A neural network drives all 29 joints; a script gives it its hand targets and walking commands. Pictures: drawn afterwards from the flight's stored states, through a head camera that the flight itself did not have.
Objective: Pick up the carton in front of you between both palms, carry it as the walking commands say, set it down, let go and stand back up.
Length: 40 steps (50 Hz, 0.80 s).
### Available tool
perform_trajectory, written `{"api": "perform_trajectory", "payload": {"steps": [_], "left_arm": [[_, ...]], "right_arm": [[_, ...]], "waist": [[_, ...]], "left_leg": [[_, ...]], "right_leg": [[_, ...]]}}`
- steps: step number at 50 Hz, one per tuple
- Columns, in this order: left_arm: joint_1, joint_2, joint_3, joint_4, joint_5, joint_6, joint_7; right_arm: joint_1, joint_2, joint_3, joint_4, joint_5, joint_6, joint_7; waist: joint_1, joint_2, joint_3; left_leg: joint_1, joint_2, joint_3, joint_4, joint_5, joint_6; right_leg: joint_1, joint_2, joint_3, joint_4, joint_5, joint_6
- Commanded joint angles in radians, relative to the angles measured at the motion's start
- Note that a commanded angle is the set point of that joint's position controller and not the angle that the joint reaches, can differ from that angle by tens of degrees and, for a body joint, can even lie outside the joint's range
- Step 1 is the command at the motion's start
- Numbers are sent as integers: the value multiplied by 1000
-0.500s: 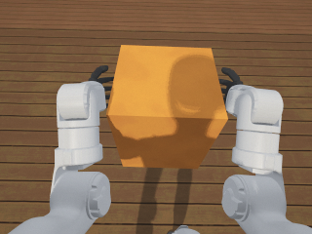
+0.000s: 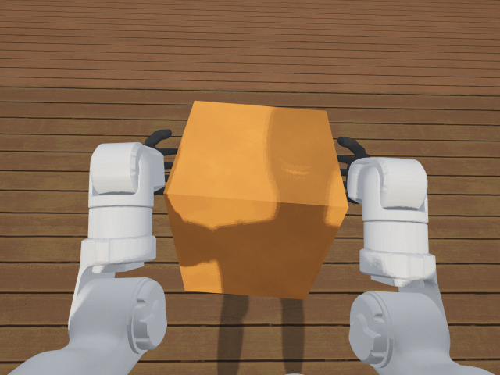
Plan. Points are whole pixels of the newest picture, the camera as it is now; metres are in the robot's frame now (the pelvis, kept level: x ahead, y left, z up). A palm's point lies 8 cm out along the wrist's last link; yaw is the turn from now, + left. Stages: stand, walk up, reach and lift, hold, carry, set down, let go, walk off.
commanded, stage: carry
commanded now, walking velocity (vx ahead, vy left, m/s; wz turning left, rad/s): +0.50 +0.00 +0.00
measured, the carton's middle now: (252, 204) +0.38 -0.03 +0.07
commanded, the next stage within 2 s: none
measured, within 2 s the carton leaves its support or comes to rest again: neither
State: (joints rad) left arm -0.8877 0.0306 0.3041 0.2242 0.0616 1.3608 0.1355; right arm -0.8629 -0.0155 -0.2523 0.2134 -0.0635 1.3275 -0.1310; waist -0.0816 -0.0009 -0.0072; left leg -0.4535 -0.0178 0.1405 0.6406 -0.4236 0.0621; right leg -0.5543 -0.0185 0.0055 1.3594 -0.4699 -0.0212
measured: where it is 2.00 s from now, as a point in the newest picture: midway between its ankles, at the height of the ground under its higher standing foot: (230, 132)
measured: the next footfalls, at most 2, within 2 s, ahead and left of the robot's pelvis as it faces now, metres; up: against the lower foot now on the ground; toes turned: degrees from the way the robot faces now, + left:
right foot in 0.24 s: +0.35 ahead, -0.12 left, +0.04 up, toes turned -8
left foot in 0.62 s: +0.59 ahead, +0.09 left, +0.08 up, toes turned +7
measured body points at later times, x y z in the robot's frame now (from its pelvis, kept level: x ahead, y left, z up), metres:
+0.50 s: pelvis +0.32 -0.03 +0.06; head +0.36 -0.03 +0.51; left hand +0.69 +0.16 +0.21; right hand +0.74 -0.14 +0.22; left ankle +0.38 +0.08 -0.59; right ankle +0.30 -0.11 -0.67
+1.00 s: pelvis +0.65 -0.01 +0.10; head +0.68 -0.01 +0.55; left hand +1.06 +0.11 +0.27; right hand +1.04 -0.19 +0.27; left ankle +0.54 +0.08 -0.63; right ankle +0.80 -0.11 -0.59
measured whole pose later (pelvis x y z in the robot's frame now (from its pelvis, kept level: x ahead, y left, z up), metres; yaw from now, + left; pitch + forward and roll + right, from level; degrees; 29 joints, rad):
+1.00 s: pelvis +0.65 -0.01 +0.10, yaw -1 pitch +4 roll -2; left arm -0.91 0.00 0.32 0.13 0.09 1.37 0.13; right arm -0.90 -0.05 -0.27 0.17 -0.01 1.32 -0.15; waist -0.07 0.04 -0.04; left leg -0.14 0.05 0.12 0.50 -0.59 0.01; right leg -0.67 -0.01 -0.16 0.73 -0.33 -0.06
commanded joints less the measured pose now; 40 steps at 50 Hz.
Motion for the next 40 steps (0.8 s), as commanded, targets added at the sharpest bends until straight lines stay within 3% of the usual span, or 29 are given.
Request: {"api": "perform_trajectory", "payload": {"steps": [1,5,7,9,10,11,12,13,14,15,16,17,19,20,24,26,28,29,30,31,32,33,34,35,36,38,40], "left_arm": [[-767,-1068,-503,-158,-360,-47,-195],[-749,-1005,-518,-208,-312,-45,-158],[-728,-979,-531,-203,-296,-36,-152],[-701,-960,-541,-172,-291,-28,-155],[-688,-958,-544,-149,-292,-25,-161],[-676,-964,-546,-117,-293,-25,-168],[-661,-972,-544,-79,-302,-28,-176],[-641,-976,-543,-57,-311,-35,-185],[-667,-993,-545,-54,-321,-46,-193],[-683,-1019,-565,-89,-355,-45,-202],[-748,-1062,-596,-146,-401,-46,-209],[-816,-1107,-626,-196,-446,-49,-216],[-923,-1158,-660,-291,-526,-54,-227],[-955,-1170,-668,-321,-553,-56,-232],[-985,-1155,-669,-358,-594,-40,-241],[-933,-1136,-655,-305,-573,-29,-244],[-888,-1118,-640,-234,-546,-22,-248],[-868,-1114,-632,-198,-537,-21,-250],[-857,-1116,-624,-163,-529,-20,-252],[-851,-1111,-611,-129,-510,-19,-254],[-846,-1111,-585,-105,-487,-19,-257],[-858,-1102,-570,-84,-466,-19,-258],[-854,-1117,-561,-69,-449,-25,-253],[-815,-1099,-543,-81,-422,-28,-243],[-797,-1096,-527,-82,-402,-31,-232],[-759,-1078,-501,-106,-366,-39,-209],[-747,-1054,-499,-139,-344,-44,-186]], "right_arm": [[-971,1205,596,-250,561,-23,242],[-956,1157,609,-303,584,-16,246],[-916,1127,605,-279,571,-8,246],[-868,1103,596,-226,549,0,248],[-848,1093,590,-197,537,3,249],[-826,1088,583,-160,525,6,250],[-803,1082,577,-126,507,7,252],[-815,1079,565,-110,489,8,257],[-821,1085,546,-101,470,11,261],[-825,1083,543,-82,453,9,260],[-797,1083,524,-68,436,6,255],[-774,1082,507,-69,417,4,247],[-753,1058,472,-96,381,2,223],[-750,1040,463,-112,364,2,211],[-741,969,449,-149,309,8,172],[-709,944,448,-122,291,19,165],[-685,937,453,-75,284,27,170],[-682,942,456,-44,285,28,176],[-666,951,453,-1,290,25,184],[-634,958,444,43,301,18,191],[-634,955,441,48,305,8,198],[-659,986,444,61,317,2,207],[-705,1020,462,10,357,2,217],[-766,1088,506,-40,412,1,226],[-836,1129,539,-102,460,-6,233],[-944,1188,579,-196,536,-16,244],[-982,1195,598,-249,572,-21,249]], "waist": [[23,66,-553],[8,92,-514],[4,112,-489],[13,134,-469],[40,145,-478],[92,122,-517],[146,85,-601],[186,-55,-715],[203,-329,-728],[196,-224,-638],[196,-112,-579],[190,-18,-566],[161,-31,-559],[156,-61,-557],[156,-94,-505],[156,-123,-473],[139,-153,-456],[104,-145,-467],[48,-106,-509],[-6,-28,-594],[-27,213,-712],[-49,333,-665],[-19,208,-596],[-24,83,-553],[-12,17,-531],[20,37,-538],[19,64,-536]], "left_leg": [[621,270,-446,-204,312,151],[609,282,-362,-275,264,190],[548,266,-274,-299,314,169],[507,245,-193,-287,414,138],[469,238,-149,-240,547,116],[401,219,-74,-104,741,82],[284,188,-10,71,839,28],[22,125,-25,322,532,-28],[-245,-43,-79,568,-68,-59],[-360,-29,-178,767,-118,-41],[-421,-2,-187,845,-89,-25],[-443,22,-186,837,-62,-18],[-408,50,-182,733,-16,-9],[-397,48,-167,698,-22,-6],[-381,71,-115,460,-23,-22],[-244,62,-75,248,26,-25],[-67,5,32,108,39,-14],[75,-34,86,61,61,0],[285,-76,132,-15,113,23],[562,-39,39,-32,110,54],[786,264,-529,-155,-163,193],[832,350,-868,-318,-14,278],[798,371,-804,-266,153,288],[737,345,-689,-194,338,267],[685,321,-589,-165,423,224],[632,280,-476,-193,315,157],[610,285,-448,-226,254,167]], "right_leg": [[-278,-21,6,-13,20,-12],[-317,-44,-43,-230,10,4],[-206,-38,-76,-418,65,4],[-66,21,-175,-571,100,-8],[63,66,-236,-635,103,-25],[281,118,-301,-725,169,-46],[571,109,-269,-761,199,-78],[862,-113,143,-845,-44,-168],[997,-331,634,-973,69,-306],[954,-331,666,-977,240,-322],[899,-311,542,-909,442,-308],[862,-291,441,-872,535,-271],[793,-250,327,-900,423,-195],[775,-245,305,-918,370,-183],[696,-250,198,-991,293,-202],[601,-225,101,-1008,324,-181],[529,-216,33,-995,382,-158],[476,-213,-6,-931,480,-140],[405,-186,-85,-790,638,-101],[276,-148,-131,-600,652,-45],[24,-60,-124,-281,362,33],[-200,87,-55,-80,-87,51],[-299,42,26,84,-83,18],[-334,10,31,136,-52,6],[-344,-15,31,116,-32,-2],[-309,-30,24,13,13,-13],[-312,-25,-9,-35,0,-14]]}}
